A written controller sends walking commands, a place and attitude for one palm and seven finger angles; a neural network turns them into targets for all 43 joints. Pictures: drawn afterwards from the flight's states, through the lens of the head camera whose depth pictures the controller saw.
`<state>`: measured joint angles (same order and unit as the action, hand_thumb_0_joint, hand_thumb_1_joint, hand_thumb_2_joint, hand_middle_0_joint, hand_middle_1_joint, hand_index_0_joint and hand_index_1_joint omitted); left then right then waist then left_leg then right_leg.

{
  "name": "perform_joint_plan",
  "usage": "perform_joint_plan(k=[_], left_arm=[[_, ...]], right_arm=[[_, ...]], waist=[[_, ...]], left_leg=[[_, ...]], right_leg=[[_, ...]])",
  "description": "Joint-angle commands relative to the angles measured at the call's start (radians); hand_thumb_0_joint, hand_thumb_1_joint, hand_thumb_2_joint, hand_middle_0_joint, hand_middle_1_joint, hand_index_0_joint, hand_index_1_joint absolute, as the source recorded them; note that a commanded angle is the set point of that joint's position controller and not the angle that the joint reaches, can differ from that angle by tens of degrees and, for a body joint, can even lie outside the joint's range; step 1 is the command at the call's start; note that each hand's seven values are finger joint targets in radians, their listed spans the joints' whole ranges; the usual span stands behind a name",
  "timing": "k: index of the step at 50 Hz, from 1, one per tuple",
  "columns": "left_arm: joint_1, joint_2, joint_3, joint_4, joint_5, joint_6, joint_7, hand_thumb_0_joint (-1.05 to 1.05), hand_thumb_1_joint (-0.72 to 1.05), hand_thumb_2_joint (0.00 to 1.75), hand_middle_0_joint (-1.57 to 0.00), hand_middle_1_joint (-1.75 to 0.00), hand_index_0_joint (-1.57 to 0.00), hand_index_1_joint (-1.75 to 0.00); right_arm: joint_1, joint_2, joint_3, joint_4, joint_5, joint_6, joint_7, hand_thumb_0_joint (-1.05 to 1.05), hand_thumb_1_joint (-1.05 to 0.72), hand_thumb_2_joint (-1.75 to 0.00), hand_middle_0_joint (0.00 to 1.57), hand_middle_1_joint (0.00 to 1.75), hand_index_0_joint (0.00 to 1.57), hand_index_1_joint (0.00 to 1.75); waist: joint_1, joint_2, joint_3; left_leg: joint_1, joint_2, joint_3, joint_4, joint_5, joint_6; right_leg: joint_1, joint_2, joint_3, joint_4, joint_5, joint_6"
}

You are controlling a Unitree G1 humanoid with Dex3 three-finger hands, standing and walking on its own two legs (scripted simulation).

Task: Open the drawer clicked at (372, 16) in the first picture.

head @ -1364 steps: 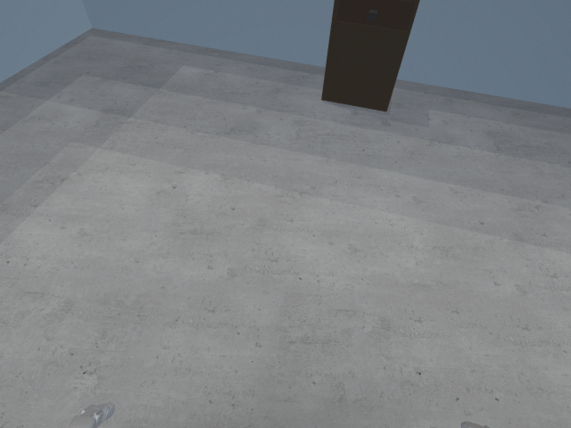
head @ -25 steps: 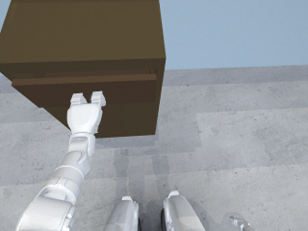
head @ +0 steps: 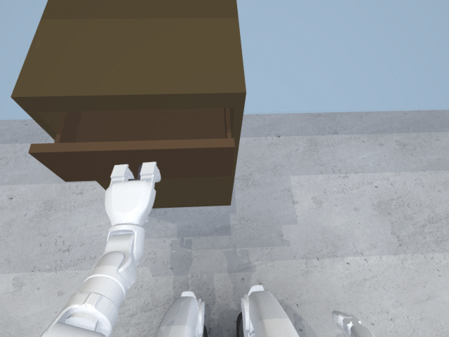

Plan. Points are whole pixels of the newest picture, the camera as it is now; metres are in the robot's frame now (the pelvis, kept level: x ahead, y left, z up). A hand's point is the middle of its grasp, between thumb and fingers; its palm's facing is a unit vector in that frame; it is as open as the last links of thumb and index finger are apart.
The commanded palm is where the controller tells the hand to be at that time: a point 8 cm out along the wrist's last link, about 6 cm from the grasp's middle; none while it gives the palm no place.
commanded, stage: pull the drawer open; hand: left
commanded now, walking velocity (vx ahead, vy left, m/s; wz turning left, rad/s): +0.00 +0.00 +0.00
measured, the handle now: (140, 183) +0.41 +0.18 -0.08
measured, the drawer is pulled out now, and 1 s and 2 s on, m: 0.09 0.20 0.29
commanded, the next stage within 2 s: none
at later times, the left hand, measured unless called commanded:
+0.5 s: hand (138, 234) +0.31 +0.17 -0.10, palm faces -0.08 -0.08 -0.99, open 8.0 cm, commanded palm +0.28 +0.17 -0.04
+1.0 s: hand (136, 261) +0.26 +0.17 -0.10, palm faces -0.09 -0.10 -0.99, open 7.9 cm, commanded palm +0.23 +0.17 -0.04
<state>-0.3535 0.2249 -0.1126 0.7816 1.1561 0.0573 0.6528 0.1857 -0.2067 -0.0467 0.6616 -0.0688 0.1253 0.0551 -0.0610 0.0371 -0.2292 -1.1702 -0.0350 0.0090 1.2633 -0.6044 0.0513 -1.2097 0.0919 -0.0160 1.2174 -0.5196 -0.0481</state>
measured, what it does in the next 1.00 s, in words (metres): stands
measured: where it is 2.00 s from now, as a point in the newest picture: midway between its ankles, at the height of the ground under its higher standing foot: outside the picture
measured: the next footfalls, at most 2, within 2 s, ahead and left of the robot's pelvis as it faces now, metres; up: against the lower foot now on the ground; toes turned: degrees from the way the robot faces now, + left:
none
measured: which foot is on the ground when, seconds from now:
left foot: down 0.00-1.00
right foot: down 0.00-1.00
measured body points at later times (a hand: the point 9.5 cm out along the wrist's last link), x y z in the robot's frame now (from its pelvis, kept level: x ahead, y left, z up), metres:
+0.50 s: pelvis -0.01 +0.00 +0.00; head +0.12 -0.01 +0.43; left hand +0.31 +0.17 -0.04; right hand +0.13 -0.25 -0.14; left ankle -0.02 +0.09 -0.62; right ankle +0.02 -0.09 -0.62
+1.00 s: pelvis +0.00 -0.01 +0.00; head +0.11 -0.02 +0.43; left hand +0.26 +0.17 -0.04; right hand +0.18 -0.24 -0.13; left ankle -0.02 +0.09 -0.62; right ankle +0.02 -0.09 -0.62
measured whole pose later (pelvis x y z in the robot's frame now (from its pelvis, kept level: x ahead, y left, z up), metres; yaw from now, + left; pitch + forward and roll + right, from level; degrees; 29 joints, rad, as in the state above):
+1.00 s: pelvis +0.00 -0.01 +0.00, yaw +1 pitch +27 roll +0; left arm 0.07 0.20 -0.16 0.45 1.19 0.03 0.67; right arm 0.11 -0.21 -0.02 0.59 -0.07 0.09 0.04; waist -0.01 0.02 -0.24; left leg -1.13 -0.04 0.02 1.29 -0.63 0.04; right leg -1.18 0.09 -0.01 1.27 -0.55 -0.07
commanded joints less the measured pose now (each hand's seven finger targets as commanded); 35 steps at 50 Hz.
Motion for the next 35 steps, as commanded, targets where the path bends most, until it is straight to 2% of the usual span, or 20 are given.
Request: perform_joint_plan(k=[1,5,6,10,11,13,14,18,19,20,25,26,27,30,32,34,35], left_arm=[[-0.134,0.088,0.027,-0.197,0.009,-0.005,0.06,0.0,0.9,0.9,-0.4,-1.35,-0.4,-1.35],[-0.123,0.083,0.02,-0.182,0.02,-0.005,0.066,0.0,0.9,0.9,-0.4,-1.35,-0.4,-1.35],[-0.131,0.08,0.021,-0.193,0.016,-0.006,0.066,0.0,0.9,0.9,-0.4,-1.35,-0.4,-1.35],[-0.072,0.063,0.007,-0.204,0.017,-0.003,0.065,0.0,0.9,0.9,-0.4,-1.35,-0.4,-1.35],[-0.065,0.072,0.014,-0.227,0.014,-0.003,0.063,0.0,0.9,0.9,-0.4,-1.35,-0.4,-1.35],[-0.011,0.059,0.001,-0.255,0.01,-0.002,0.061,0.0,0.9,0.9,-0.4,-1.35,-0.4,-1.35],[0.008,0.06,0.002,-0.257,0.009,0.001,0.06,0.0,0.9,0.9,-0.4,-1.35,-0.4,-1.35],[0.049,0.053,-0.009,-0.288,0.011,0.001,0.058,0.0,0.9,0.9,-0.4,-1.35,-0.4,-1.35],[0.04,0.042,-0.025,-0.295,0.011,0.001,0.057,0.0,0.9,0.9,-0.4,-1.35,-0.4,-1.35],[0.049,0.056,-0.011,-0.313,0.013,-0.003,0.06,0.0,0.9,0.9,-0.4,-1.35,-0.4,-1.35],[0.114,0.041,-0.025,-0.331,0.023,-0.002,0.062,0.0,0.9,0.9,-0.4,-1.35,-0.4,-1.35],[0.104,0.047,-0.022,-0.359,0.019,-0.004,0.061,0.0,0.9,0.9,-0.4,-1.35,-0.4,-1.35],[0.134,0.057,-0.012,-0.368,0.023,-0.007,0.063,0.0,0.9,0.9,-0.4,-1.35,-0.4,-1.35],[0.203,0.059,-0.007,-0.372,0.02,-0.008,0.061,0.0,0.9,0.9,-0.4,-1.35,-0.4,-1.35],[0.233,0.053,-0.015,-0.414,0.022,-0.012,0.062,0.0,0.9,0.9,-0.4,-1.35,-0.4,-1.35],[0.286,0.065,-0.003,-0.431,0.021,-0.016,0.063,0.0,0.9,0.9,-0.4,-1.35,-0.4,-1.35],[0.306,0.045,-0.018,-0.436,0.018,-0.015,0.06,0.0,0.9,0.9,-0.4,-1.35,-0.4,-1.35]], right_arm=[[0.062,-0.139,-0.051,-0.079,0.0,-0.022,-0.01,0.0,-0.9,-0.9,0.2,0.3,0.2,0.3],[0.053,-0.139,-0.052,-0.077,0.001,-0.025,-0.013,0.0,-0.9,-0.9,0.2,0.3,0.2,0.3],[0.049,-0.139,-0.052,-0.077,0.0,-0.028,-0.014,0.0,-0.9,-0.9,0.2,0.3,0.2,0.3],[0.04,-0.136,-0.054,-0.085,0.003,-0.031,-0.014,0.0,-0.9,-0.9,0.2,0.3,0.2,0.3],[0.037,-0.138,-0.053,-0.089,0.002,-0.03,-0.015,0.0,-0.9,-0.9,0.2,0.3,0.2,0.3],[0.031,-0.134,-0.053,-0.1,0.003,-0.025,-0.014,0.0,-0.9,-0.9,0.2,0.3,0.2,0.3],[0.024,-0.132,-0.051,-0.103,0.005,-0.024,-0.014,0.0,-0.9,-0.9,0.2,0.3,0.2,0.3],[0.01,-0.13,-0.047,-0.112,0.007,-0.026,-0.016,0.0,-0.9,-0.9,0.2,0.3,0.2,0.3],[0.006,-0.13,-0.045,-0.112,0.006,-0.026,-0.016,0.0,-0.9,-0.9,0.2,0.3,0.2,0.3],[0.006,-0.13,-0.046,-0.113,0.006,-0.029,-0.017,0.0,-0.9,-0.9,0.2,0.3,0.2,0.3],[-0.01,-0.127,-0.042,-0.124,0.003,-0.03,-0.02,0.0,-0.9,-0.9,0.2,0.3,0.2,0.3],[-0.014,-0.129,-0.043,-0.126,0.002,-0.033,-0.021,0.0,-0.9,-0.9,0.2,0.3,0.2,0.3],[-0.015,-0.126,-0.042,-0.129,0.003,-0.033,-0.022,0.0,-0.9,-0.9,0.2,0.3,0.2,0.3],[-0.029,-0.123,-0.037,-0.139,0.004,-0.038,-0.023,0.0,-0.9,-0.9,0.2,0.3,0.2,0.3],[-0.036,-0.122,-0.036,-0.15,0.002,-0.042,-0.023,0.0,-0.9,-0.9,0.2,0.3,0.2,0.3],[-0.043,-0.12,-0.032,-0.158,0.003,-0.045,-0.022,0.0,-0.9,-0.9,0.2,0.3,0.2,0.3],[-0.05,-0.118,-0.031,-0.163,0.002,-0.046,-0.021,0.0,-0.9,-0.9,0.2,0.3,0.2,0.3]], waist=[[0.021,0.019,-0.464],[0.018,-0.008,-0.433],[0.019,0.006,-0.442],[0.028,-0.017,-0.45],[0.035,0.005,-0.465],[0.044,0.002,-0.472],[0.044,-0.015,-0.466],[0.047,0.003,-0.434],[0.035,-0.012,-0.423],[0.045,-0.005,-0.432],[0.043,-0.022,-0.415],[0.045,0.0,-0.423],[0.055,-0.002,-0.434],[0.059,-0.029,-0.409],[0.064,-0.012,-0.428],[0.074,-0.006,-0.418],[0.069,-0.02,-0.418]], left_leg=[[0.312,0.012,-0.045,-0.124,0.505,-0.024],[0.291,0.01,-0.045,-0.125,0.458,-0.023],[0.297,0.01,-0.049,-0.124,0.463,-0.023],[0.294,0.007,-0.043,-0.124,0.442,-0.02],[0.309,0.007,-0.047,-0.127,0.46,-0.025],[0.321,0.006,-0.042,-0.128,0.477,-0.024],[0.312,0.006,-0.042,-0.129,0.46,-0.023],[0.313,0.006,-0.043,-0.133,0.451,-0.023],[0.308,0.008,-0.044,-0.133,0.442,-0.02],[0.307,0.007,-0.043,-0.133,0.446,-0.021],[0.305,0.005,-0.043,-0.128,0.432,-0.02],[0.313,0.005,-0.042,-0.129,0.449,-0.021],[0.316,0.003,-0.038,-0.127,0.448,-0.021],[0.29,-0.003,-0.033,-0.125,0.428,-0.019],[0.308,-0.001,-0.033,-0.122,0.452,-0.02],[0.304,-0.003,-0.033,-0.125,0.455,-0.023],[0.298,-0.003,-0.03,-0.121,0.442,-0.02]], right_leg=[[0.324,-0.028,0.014,-0.103,0.475,-0.01],[0.309,-0.028,0.013,-0.106,0.43,-0.011],[0.302,-0.028,0.013,-0.102,0.429,-0.011],[0.318,-0.028,0.017,-0.107,0.417,-0.01],[0.315,-0.028,0.015,-0.101,0.422,-0.013],[0.334,-0.029,0.018,-0.104,0.442,-0.012],[0.338,-0.029,0.019,-0.107,0.432,-0.011],[0.325,-0.028,0.02,-0.111,0.418,-0.014],[0.32,-0.03,0.019,-0.115,0.415,-0.013],[0.328,-0.03,0.022,-0.111,0.42,-0.014],[0.322,-0.031,0.022,-0.113,0.411,-0.014],[0.323,-0.031,0.023,-0.112,0.427,-0.016],[0.333,-0.033,0.025,-0.109,0.428,-0.015],[0.352,-0.031,0.038,-0.113,0.445,-0.016],[0.358,-0.034,0.037,-0.106,0.464,-0.016],[0.364,-0.032,0.041,-0.104,0.47,-0.02],[0.371,-0.033,0.042,-0.108,0.47,-0.017]])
